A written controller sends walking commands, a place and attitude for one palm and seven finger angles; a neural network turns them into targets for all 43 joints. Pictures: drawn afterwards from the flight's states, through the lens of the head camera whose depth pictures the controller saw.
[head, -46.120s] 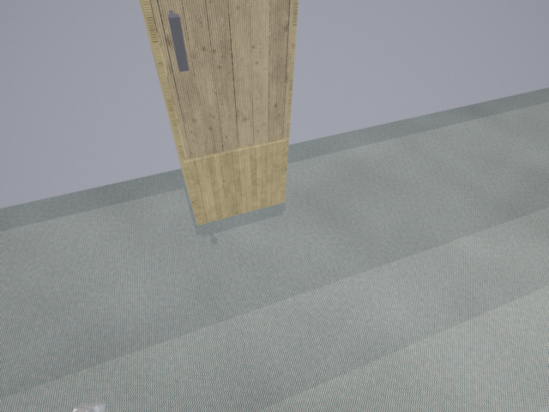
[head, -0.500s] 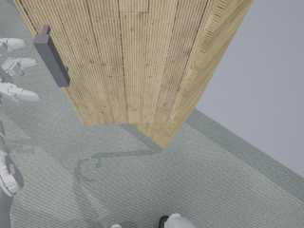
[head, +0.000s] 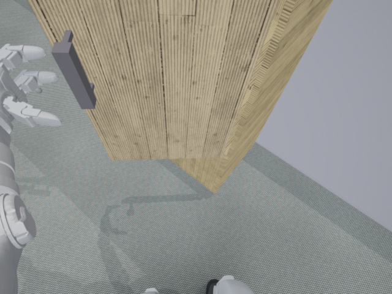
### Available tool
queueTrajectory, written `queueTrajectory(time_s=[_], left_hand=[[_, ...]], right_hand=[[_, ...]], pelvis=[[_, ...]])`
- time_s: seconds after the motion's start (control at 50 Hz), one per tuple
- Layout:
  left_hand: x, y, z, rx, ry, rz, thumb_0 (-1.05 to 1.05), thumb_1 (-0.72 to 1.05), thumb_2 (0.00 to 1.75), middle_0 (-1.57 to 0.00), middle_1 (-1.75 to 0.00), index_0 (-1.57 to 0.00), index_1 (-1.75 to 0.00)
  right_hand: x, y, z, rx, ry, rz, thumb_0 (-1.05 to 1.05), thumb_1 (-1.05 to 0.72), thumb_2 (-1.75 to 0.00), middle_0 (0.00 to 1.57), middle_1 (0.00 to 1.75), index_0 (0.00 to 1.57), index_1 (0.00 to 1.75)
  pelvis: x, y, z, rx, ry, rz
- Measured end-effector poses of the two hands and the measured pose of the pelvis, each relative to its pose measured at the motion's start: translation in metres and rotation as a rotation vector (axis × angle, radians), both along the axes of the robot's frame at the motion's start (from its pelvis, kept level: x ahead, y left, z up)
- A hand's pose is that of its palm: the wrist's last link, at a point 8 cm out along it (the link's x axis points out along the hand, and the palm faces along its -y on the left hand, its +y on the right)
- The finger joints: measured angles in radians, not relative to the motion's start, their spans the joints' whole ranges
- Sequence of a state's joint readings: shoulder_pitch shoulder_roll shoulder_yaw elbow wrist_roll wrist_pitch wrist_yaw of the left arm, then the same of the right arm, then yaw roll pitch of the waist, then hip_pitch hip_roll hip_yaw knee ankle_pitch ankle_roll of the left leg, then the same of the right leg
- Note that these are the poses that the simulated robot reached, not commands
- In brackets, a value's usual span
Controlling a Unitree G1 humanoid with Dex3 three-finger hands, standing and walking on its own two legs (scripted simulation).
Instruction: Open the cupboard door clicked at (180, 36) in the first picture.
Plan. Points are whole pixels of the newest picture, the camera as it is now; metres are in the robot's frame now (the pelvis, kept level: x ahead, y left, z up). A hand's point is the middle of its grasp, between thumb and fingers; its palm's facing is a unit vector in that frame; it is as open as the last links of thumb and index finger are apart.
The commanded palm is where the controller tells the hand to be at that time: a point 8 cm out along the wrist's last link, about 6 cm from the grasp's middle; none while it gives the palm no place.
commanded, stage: slide the fingers in behind the handle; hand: left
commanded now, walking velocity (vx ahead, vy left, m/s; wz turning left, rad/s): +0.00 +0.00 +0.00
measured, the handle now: (79, 71) +0.52 +0.22 +0.11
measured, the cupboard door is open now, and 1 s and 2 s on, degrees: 42 42 43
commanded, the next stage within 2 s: close the thumb around the handle in 1.62 s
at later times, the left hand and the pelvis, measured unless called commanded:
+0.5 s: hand (54, 89) +0.47 +0.25 +0.12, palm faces +0.02 -1.00 +0.00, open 14.0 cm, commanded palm +0.45 +0.29 +0.11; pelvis +0.00 +0.00 +0.00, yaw -1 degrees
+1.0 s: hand (74, 90) +0.47 +0.22 +0.12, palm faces +0.01 -1.00 +0.01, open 14.0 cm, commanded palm +0.44 +0.26 +0.11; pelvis +0.00 +0.00 +0.00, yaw -1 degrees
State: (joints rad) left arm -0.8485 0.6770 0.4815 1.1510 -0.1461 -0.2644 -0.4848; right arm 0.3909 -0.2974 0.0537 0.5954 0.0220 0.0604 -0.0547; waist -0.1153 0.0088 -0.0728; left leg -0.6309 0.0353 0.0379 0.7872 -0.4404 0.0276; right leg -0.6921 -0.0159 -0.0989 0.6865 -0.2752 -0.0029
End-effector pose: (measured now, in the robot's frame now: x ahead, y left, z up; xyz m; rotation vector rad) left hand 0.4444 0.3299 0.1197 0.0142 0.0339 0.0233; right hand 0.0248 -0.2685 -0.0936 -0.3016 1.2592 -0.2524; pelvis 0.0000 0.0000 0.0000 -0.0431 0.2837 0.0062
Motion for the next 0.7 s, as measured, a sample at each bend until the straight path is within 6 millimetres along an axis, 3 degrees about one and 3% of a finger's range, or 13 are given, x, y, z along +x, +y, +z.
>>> queueTrajectory(time_s=[0.28, 0.7], left_hand=[[0.004, -0.019, 0.001, -0.012, -0.018, 0.001, -0.02, -0.5, 0.3, -0.3, -1.2, -0.29, -1.2], [0.005, -0.039, -0.001, -0.023, -0.021, -0.01, -0.02, -0.5, 0.3, -0.3, -1.2, -0.29, -1.2]], right_hand=[[-0.023, -0.002, 0.002, 0.006, 0.016, -0.049, 0.01, -0.9, -0.9, 0.2, 0.3, 0.2, 0.3], [-0.001, 0.001, -0.001, 0.021, -0.034, -0.012, 0.01, -0.9, -0.9, 0.2, 0.3, 0.2, 0.3]], pelvis=[[-0.001, -0.001, 0.002, 0.005, -0.009, -0.017], [0.0, -0.001, 0.002, 0.006, -0.016, -0.009]])
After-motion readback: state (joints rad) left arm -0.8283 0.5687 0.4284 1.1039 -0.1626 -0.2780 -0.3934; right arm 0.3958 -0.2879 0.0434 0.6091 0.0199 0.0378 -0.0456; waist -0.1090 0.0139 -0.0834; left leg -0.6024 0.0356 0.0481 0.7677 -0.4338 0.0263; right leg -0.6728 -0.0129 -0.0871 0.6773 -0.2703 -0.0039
